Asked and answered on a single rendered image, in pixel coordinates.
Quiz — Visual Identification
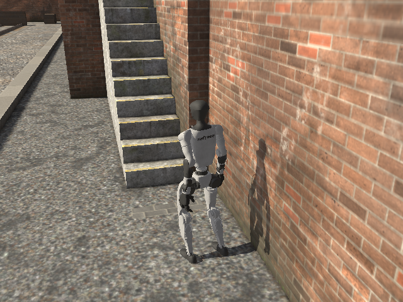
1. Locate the right robot hand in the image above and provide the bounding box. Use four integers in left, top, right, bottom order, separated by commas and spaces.
215, 172, 224, 187

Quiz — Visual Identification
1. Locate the left robot hand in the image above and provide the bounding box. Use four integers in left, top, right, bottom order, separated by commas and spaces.
179, 193, 195, 212

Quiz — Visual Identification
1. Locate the robot left upper arm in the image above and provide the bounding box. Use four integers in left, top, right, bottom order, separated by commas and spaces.
178, 129, 196, 167

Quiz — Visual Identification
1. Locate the robot right forearm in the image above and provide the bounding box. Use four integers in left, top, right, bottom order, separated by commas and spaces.
216, 154, 227, 174

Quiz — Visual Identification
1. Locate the robot left forearm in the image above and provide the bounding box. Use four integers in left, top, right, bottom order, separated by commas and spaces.
182, 159, 193, 194

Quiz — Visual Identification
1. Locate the robot right upper arm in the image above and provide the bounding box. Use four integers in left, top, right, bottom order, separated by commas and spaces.
212, 125, 227, 157

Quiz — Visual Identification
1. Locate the robot right foot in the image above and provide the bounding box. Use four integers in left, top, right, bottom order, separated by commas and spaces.
212, 241, 229, 256

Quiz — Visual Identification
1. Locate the left robot shin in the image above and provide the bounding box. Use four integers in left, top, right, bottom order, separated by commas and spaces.
179, 215, 193, 256

